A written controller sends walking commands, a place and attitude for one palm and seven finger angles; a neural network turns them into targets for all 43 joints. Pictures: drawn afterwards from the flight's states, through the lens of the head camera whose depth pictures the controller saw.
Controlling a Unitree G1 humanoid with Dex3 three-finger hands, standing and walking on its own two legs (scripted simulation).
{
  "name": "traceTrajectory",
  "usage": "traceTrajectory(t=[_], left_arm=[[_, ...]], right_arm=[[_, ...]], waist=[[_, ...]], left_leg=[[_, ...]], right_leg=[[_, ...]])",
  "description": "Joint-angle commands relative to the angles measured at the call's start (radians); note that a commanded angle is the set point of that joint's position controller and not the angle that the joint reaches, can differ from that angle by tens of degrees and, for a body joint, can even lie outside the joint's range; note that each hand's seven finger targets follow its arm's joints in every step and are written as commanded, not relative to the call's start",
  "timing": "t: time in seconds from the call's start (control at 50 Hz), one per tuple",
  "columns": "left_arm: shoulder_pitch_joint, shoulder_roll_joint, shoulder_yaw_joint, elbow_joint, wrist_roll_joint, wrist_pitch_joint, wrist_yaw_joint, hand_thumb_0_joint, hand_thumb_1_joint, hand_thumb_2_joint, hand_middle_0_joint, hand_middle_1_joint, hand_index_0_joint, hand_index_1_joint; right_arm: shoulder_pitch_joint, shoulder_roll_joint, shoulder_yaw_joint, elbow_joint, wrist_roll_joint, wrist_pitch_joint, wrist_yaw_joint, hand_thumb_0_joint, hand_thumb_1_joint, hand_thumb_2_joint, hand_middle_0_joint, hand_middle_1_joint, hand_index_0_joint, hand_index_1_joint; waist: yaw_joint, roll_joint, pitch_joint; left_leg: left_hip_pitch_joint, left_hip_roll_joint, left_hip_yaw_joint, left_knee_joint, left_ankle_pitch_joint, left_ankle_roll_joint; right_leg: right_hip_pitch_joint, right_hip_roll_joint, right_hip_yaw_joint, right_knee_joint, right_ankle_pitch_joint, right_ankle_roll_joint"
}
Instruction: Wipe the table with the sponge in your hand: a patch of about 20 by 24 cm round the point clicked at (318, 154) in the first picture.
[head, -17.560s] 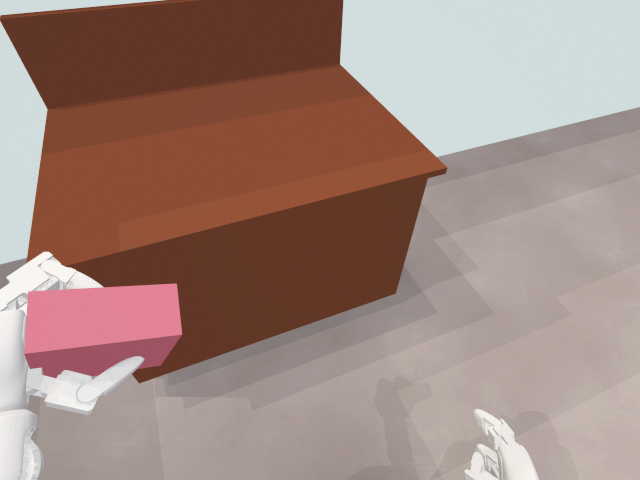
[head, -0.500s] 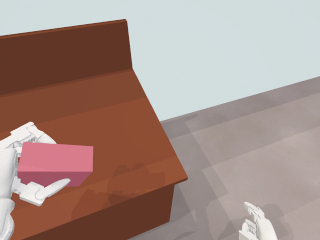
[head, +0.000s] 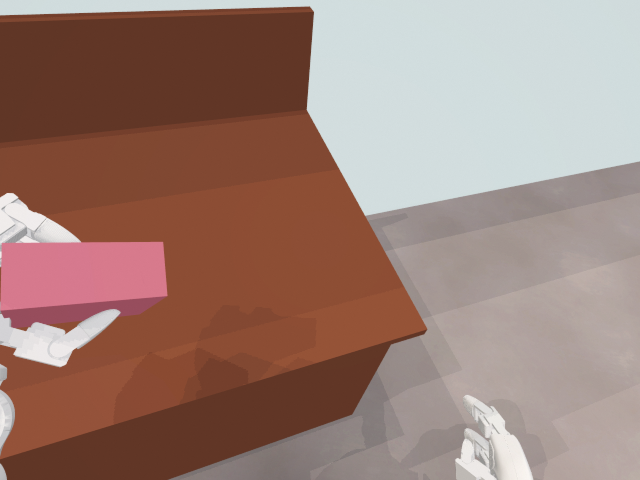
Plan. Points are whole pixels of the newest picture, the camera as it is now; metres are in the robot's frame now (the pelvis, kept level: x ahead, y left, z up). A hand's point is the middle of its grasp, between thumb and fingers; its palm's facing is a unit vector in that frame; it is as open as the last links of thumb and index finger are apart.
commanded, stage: come to a stop and stand still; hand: left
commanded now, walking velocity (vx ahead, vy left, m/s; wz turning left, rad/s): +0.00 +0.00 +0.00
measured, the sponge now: (106, 284) +0.25 +0.24 +0.15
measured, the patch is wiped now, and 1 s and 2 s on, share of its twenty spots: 0.00 0.00 0.00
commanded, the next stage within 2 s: look again from close up in 1.20 s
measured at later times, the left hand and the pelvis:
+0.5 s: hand (26, 310) +0.20 +0.28 +0.17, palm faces +0.36 -0.84 -0.41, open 9.5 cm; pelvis -0.01 +0.04 +0.00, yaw +0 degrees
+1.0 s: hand out of the picture +0.14 +0.29 +0.17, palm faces +0.44 -0.80 -0.41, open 9.5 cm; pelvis -0.06 +0.03 -0.01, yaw +5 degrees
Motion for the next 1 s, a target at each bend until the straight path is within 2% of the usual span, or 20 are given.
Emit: traceTrajectory(t=[0.0,0.06,0.12,0.14,0.22,0.24,0.32,0.42,0.44,0.52,0.54,0.62,0.68,0.72,0.78,0.84,0.88,0.92,0.96,0.98], left_arm=[[-0.030,0.085,-0.014,-0.283,0.011,-0.071,-0.001,0.000,0.100,1.300,-1.200,-1.600,-1.200,-1.600],[0.000,0.099,0.007,-0.287,0.010,-0.064,0.003,0.000,0.100,1.300,-1.200,-1.600,-1.200,-1.600],[-0.017,0.167,0.086,-0.286,0.012,-0.063,0.013,0.000,0.100,1.300,-1.200,-1.600,-1.200,-1.600],[-0.005,0.139,0.070,-0.267,0.005,-0.066,0.010,0.000,0.100,1.300,-1.200,-1.600,-1.200,-1.600],[-0.014,0.183,0.100,-0.318,0.000,-0.068,0.008,0.000,0.100,1.300,-1.200,-1.600,-1.200,-1.600],[-0.002,0.164,0.085,-0.317,-0.005,-0.073,0.005,0.000,0.100,1.300,-1.200,-1.600,-1.200,-1.600],[0.011,0.147,0.056,-0.353,-0.001,-0.067,0.005,0.000,0.100,1.300,-1.200,-1.600,-1.200,-1.600],[0.052,0.145,0.061,-0.290,0.002,-0.053,0.008,0.000,0.100,1.300,-1.200,-1.600,-1.200,-1.600],[0.052,0.114,0.037,-0.261,-0.004,-0.055,0.002,0.000,0.100,1.300,-1.200,-1.600,-1.200,-1.600],[0.000,0.159,0.066,-0.253,0.004,-0.047,0.007,0.000,0.100,1.300,-1.200,-1.600,-1.200,-1.600],[0.006,0.130,0.045,-0.224,-0.002,-0.049,0.003,0.000,0.100,1.300,-1.200,-1.600,-1.200,-1.600],[-0.042,0.156,0.046,-0.285,0.010,-0.048,0.004,0.000,0.100,1.300,-1.200,-1.600,-1.200,-1.600],[-0.027,0.134,0.028,-0.294,0.005,-0.050,0.002,0.000,0.100,1.300,-1.200,-1.600,-1.200,-1.600],[-0.026,0.164,0.055,-0.323,0.011,-0.047,0.008,0.000,0.100,1.300,-1.200,-1.600,-1.200,-1.600],[-0.018,0.144,0.052,-0.297,0.006,-0.042,0.007,0.000,0.100,1.300,-1.200,-1.600,-1.200,-1.600],[-0.009,0.150,0.062,-0.278,0.002,-0.037,0.004,0.000,0.100,1.300,-1.200,-1.600,-1.200,-1.600],[-0.010,0.151,0.069,-0.268,0.003,-0.032,0.004,0.000,0.100,1.300,-1.200,-1.600,-1.200,-1.600],[-0.011,0.142,0.060,-0.268,-0.005,-0.032,-0.004,0.000,0.100,1.300,-1.200,-1.600,-1.200,-1.600],[-0.027,0.116,0.037,-0.278,-0.014,-0.026,-0.008,0.000,0.100,1.300,-1.200,-1.600,-1.200,-1.600],[-0.042,0.108,0.030,-0.278,-0.016,-0.023,-0.007,0.000,0.100,1.300,-1.200,-1.600,-1.200,-1.600]], right_arm=[[-0.067,-0.145,-0.074,-0.158,-0.002,-0.067,0.017,0.000,-0.900,-0.900,0.200,0.300,0.200,0.300],[-0.078,-0.146,-0.068,-0.153,-0.007,-0.057,0.023,0.000,-0.900,-0.900,0.200,0.300,0.200,0.300],[-0.099,-0.140,-0.065,-0.145,-0.009,-0.047,0.014,0.000,-0.900,-0.900,0.200,0.300,0.200,0.300],[-0.095,-0.139,-0.060,-0.145,-0.013,-0.041,0.011,0.000,-0.900,-0.900,0.200,0.300,0.200,0.300],[-0.102,-0.128,-0.059,-0.154,-0.012,-0.036,0.006,0.000,-0.900,-0.900,0.200,0.300,0.200,0.300],[-0.104,-0.132,-0.053,-0.156,-0.016,-0.035,0.005,0.000,-0.900,-0.900,0.200,0.300,0.200,0.300],[-0.102,-0.131,-0.062,-0.161,-0.011,-0.044,0.011,0.000,-0.900,-0.900,0.200,0.300,0.200,0.300],[-0.093,-0.138,-0.071,-0.150,-0.003,-0.029,0.014,0.000,-0.900,-0.900,0.200,0.300,0.200,0.300],[-0.092,-0.146,-0.067,-0.148,-0.006,-0.024,0.015,0.000,-0.900,-0.900,0.200,0.300,0.200,0.300],[-0.104,-0.139,-0.073,-0.150,0.002,-0.012,0.007,0.000,-0.900,-0.900,0.200,0.300,0.200,0.300],[-0.103,-0.145,-0.069,-0.149,-0.002,-0.008,0.007,0.000,-0.900,-0.900,0.200,0.300,0.200,0.300],[-0.104,-0.141,-0.077,-0.150,0.004,-0.007,0.008,0.000,-0.900,-0.900,0.200,0.300,0.200,0.300],[-0.099,-0.150,-0.077,-0.152,0.000,-0.010,0.010,0.000,-0.900,-0.900,0.200,0.300,0.200,0.300],[-0.103,-0.142,-0.080,-0.146,0.005,-0.013,0.010,0.000,-0.900,-0.900,0.200,0.300,0.200,0.300],[-0.097,-0.148,-0.081,-0.139,-0.001,-0.007,0.011,0.000,-0.900,-0.900,0.200,0.300,0.200,0.300],[-0.093,-0.144,-0.083,-0.130,0.001,-0.002,0.011,0.000,-0.900,-0.900,0.200,0.300,0.200,0.300],[-0.085,-0.142,-0.087,-0.128,0.003,0.006,0.012,0.000,-0.900,-0.900,0.200,0.300,0.200,0.300],[-0.089,-0.143,-0.094,-0.119,0.011,0.007,0.014,0.000,-0.900,-0.900,0.200,0.300,0.200,0.300],[-0.108,-0.142,-0.083,-0.117,0.009,0.011,0.013,0.000,-0.900,-0.900,0.200,0.300,0.200,0.300],[-0.107,-0.137,-0.076,-0.110,0.007,0.013,0.013,0.000,-0.900,-0.900,0.200,0.300,0.200,0.300]], waist=[[-0.022,0.143,-0.175],[-0.026,0.138,-0.174],[-0.027,0.116,-0.170],[-0.027,0.112,-0.168],[-0.027,0.168,-0.201],[-0.024,0.170,-0.212],[-0.022,0.194,-0.221],[-0.027,0.129,-0.191],[-0.027,0.124,-0.172],[-0.028,0.120,-0.138],[-0.026,0.112,-0.131],[-0.026,0.138,-0.142],[-0.026,0.146,-0.135],[-0.025,0.159,-0.150],[-0.023,0.175,-0.128],[-0.024,0.133,-0.135],[-0.028,0.080,-0.136],[-0.042,-0.018,-0.132],[-0.060,-0.071,-0.098],[-0.065,-0.092,-0.085]], left_leg=[[0.060,0.232,-0.263,-0.266,-0.428,-0.100],[0.093,0.213,-0.255,-0.272,-0.393,-0.151],[0.111,0.200,-0.240,-0.264,-0.331,-0.166],[0.118,0.199,-0.239,-0.257,-0.313,-0.154],[0.201,0.199,-0.238,-0.254,-0.163,-0.187],[0.207,0.211,-0.242,-0.260,-0.183,-0.181],[0.239,0.200,-0.222,-0.273,-0.152,-0.228],[0.185,0.175,-0.187,-0.248,-0.213,-0.214],[0.157,0.176,-0.199,-0.257,-0.266,-0.202],[0.127,0.169,-0.202,-0.273,-0.334,-0.197],[0.105,0.172,-0.208,-0.278,-0.380,-0.182],[0.123,0.155,-0.180,-0.239,-0.398,-0.195],[0.097,0.155,-0.180,-0.231,-0.452,-0.170],[0.131,0.156,-0.170,-0.214,-0.429,-0.189],[0.057,0.165,-0.172,-0.243,-0.509,-0.181],[0.086,0.158,-0.158,-0.195,-0.504,-0.196],[0.100,0.127,-0.113,-0.080,-0.478,-0.165],[0.244,0.078,-0.082,0.192,-0.368,-0.133],[0.306,0.067,-0.160,0.401,-0.297,-0.107],[0.304,0.071,-0.182,0.437,-0.289,-0.100]], right_leg=[[0.053,-0.013,0.002,-0.032,0.004,-0.009],[0.037,-0.007,-0.004,-0.083,0.001,-0.013],[0.039,-0.010,-0.001,-0.105,0.012,-0.015],[0.032,-0.011,-0.003,-0.105,0.025,-0.014],[0.016,-0.016,-0.011,-0.088,0.026,-0.017],[0.013,-0.013,-0.012,-0.081,0.026,-0.014],[0.013,-0.006,-0.023,-0.080,0.011,-0.020],[0.042,-0.019,-0.013,-0.130,0.018,-0.025],[0.035,-0.016,-0.014,-0.125,0.014,-0.023],[0.015,-0.018,-0.012,-0.119,-0.044,-0.027],[0.015,-0.012,-0.013,-0.116,-0.046,-0.023],[-0.006,-0.014,-0.017,-0.108,-0.079,-0.035],[-0.008,-0.007,-0.024,-0.096,-0.085,-0.035],[-0.025,-0.011,-0.027,-0.088,-0.087,-0.040],[0.005,0.010,-0.044,-0.052,-0.100,-0.036],[-0.032,0.007,-0.045,-0.057,-0.107,-0.042],[-0.071,-0.032,-0.020,-0.100,-0.105,-0.064],[-0.286,-0.125,0.070,-0.175,-0.137,-0.115],[-0.495,-0.212,0.189,-0.213,-0.253,-0.158],[-0.550,-0.228,0.204,-0.205,-0.309,-0.164]])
